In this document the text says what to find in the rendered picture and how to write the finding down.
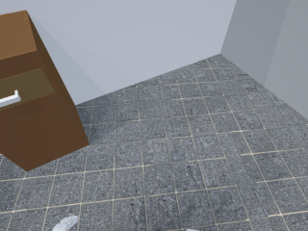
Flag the cabinet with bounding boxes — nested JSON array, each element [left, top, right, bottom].
[[0, 10, 90, 171]]

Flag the robot left hand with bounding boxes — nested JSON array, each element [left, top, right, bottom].
[[52, 216, 79, 231]]

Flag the handle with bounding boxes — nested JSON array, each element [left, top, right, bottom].
[[0, 90, 21, 108]]

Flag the drawer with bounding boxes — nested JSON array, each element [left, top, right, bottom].
[[0, 68, 54, 110]]

